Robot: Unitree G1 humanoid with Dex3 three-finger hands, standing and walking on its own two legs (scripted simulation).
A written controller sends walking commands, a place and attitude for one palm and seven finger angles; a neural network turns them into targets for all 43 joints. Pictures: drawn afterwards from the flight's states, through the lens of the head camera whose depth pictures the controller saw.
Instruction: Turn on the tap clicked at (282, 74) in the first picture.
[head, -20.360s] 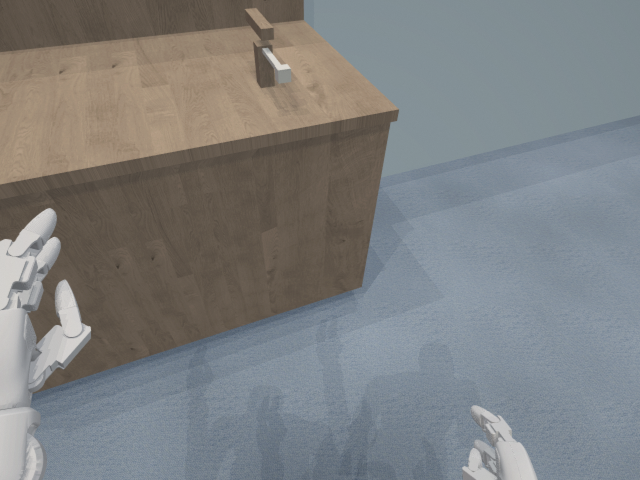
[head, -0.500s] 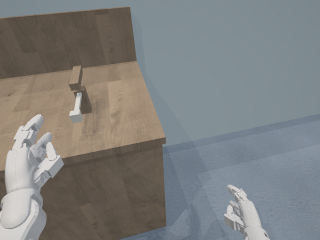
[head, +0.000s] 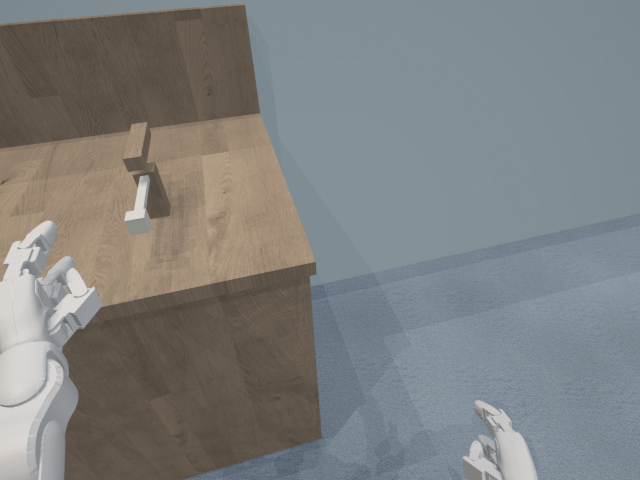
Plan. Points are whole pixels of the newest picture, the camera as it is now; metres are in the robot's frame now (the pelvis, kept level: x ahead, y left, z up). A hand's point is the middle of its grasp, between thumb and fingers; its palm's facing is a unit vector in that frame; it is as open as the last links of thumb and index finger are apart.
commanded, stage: reach beside the lever's end, fingers flat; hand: left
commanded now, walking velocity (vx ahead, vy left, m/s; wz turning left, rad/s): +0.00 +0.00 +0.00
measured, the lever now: (138, 222) +0.41 +0.34 +0.13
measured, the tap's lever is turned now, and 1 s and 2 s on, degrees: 0 0 1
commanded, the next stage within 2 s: none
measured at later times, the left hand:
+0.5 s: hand (95, 273) +0.28 +0.32 +0.15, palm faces +0.60 -0.80 -0.07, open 7.5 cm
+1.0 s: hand (93, 257) +0.32 +0.35 +0.14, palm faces +0.58 -0.82 -0.04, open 7.7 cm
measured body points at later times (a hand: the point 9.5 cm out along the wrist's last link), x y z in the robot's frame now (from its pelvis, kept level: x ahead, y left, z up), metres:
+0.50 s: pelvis +0.02 +0.00 +0.00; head -0.02 -0.02 +0.44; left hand +0.24 +0.36 +0.16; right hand +0.21 -0.24 -0.09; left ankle +0.08 +0.12 -0.74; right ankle -0.04 -0.05 -0.74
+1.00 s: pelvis +0.00 +0.03 -0.01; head -0.02 +0.01 +0.44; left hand +0.28 +0.39 +0.15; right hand +0.15 -0.22 -0.10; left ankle +0.08 +0.12 -0.74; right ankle -0.04 -0.05 -0.74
